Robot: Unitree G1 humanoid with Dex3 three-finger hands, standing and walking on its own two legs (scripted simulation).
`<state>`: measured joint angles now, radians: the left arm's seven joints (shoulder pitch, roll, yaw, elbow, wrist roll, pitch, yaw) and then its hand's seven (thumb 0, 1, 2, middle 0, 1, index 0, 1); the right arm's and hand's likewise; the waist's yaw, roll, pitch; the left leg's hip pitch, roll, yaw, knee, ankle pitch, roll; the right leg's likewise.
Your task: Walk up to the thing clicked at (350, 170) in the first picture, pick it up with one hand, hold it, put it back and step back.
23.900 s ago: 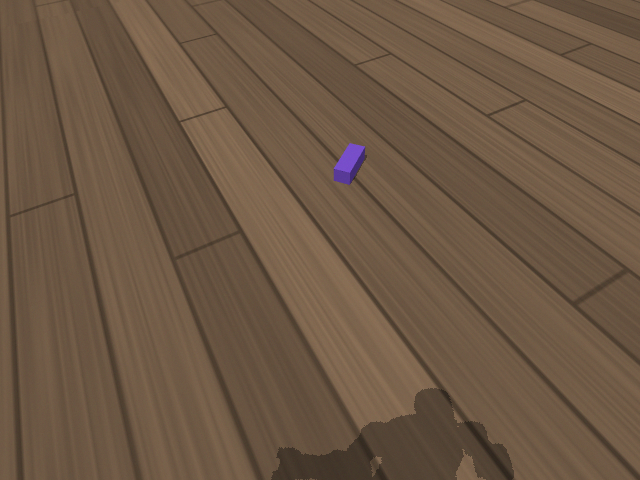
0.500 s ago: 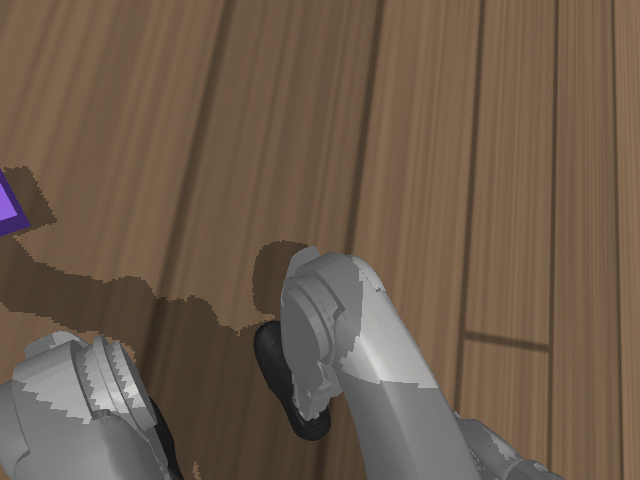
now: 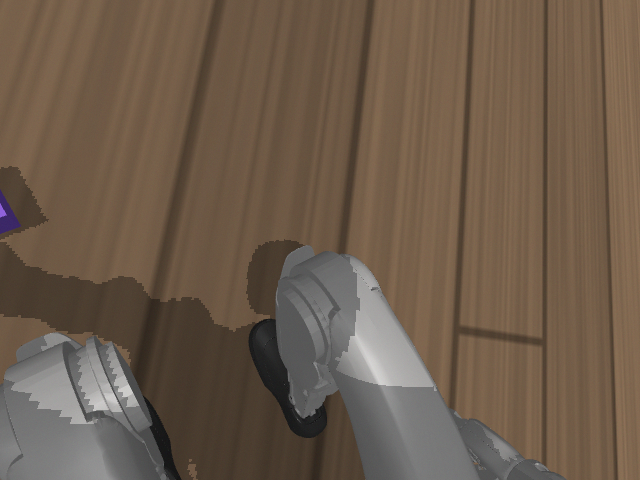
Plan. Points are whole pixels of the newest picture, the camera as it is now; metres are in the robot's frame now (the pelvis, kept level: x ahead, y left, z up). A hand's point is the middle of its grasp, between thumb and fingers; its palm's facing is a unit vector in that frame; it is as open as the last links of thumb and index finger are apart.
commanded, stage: close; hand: left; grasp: from above
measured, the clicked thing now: out of the picture +0.45 +0.34 -0.27
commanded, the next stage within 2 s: settle in 0.68 s
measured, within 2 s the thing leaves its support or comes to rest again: leaves its support in 1.14 s
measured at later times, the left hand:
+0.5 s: hand out of the picture +0.44 +0.34 -0.24, palm faces -0.41 -0.16 -0.90, open 11.3 cm
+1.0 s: hand out of the picture +0.44 +0.34 -0.24, palm faces -0.41 -0.16 -0.90, open 11.2 cm
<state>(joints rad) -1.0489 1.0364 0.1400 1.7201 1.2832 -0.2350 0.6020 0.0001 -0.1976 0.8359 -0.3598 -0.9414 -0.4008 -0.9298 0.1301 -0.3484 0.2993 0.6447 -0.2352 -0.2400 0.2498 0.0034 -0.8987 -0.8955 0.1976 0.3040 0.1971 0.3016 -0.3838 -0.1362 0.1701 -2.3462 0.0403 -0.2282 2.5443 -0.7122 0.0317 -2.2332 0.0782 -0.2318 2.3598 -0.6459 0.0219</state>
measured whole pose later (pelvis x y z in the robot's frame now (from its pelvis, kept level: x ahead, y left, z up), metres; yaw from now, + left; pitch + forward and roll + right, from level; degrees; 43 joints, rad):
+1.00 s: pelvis +0.00 +0.00 +0.01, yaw +0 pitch +28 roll -14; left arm -1.04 1.01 0.12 1.68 1.25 -0.20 0.58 -0.01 -0.21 0.76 -0.49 -0.85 -0.52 -0.80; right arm 0.14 -0.34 0.31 0.64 -0.23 -0.23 0.24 0.00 -0.92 -0.90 0.20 0.30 0.20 0.30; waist -0.38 -0.13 0.15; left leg -2.34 0.04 -0.23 2.53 -0.71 0.03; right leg -2.23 0.08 -0.23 2.34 -0.65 0.02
